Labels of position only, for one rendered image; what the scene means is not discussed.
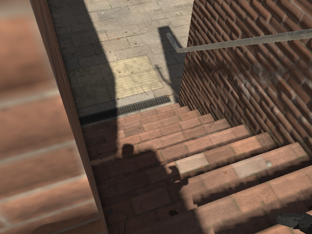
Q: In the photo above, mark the stairs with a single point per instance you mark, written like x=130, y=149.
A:
x=170, y=170

